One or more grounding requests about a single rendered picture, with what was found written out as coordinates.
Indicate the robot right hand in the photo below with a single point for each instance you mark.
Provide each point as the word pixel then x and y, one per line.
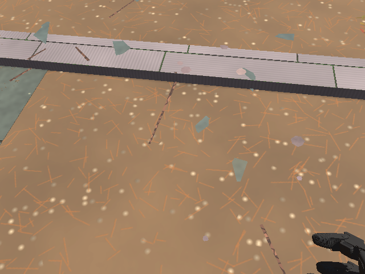
pixel 349 245

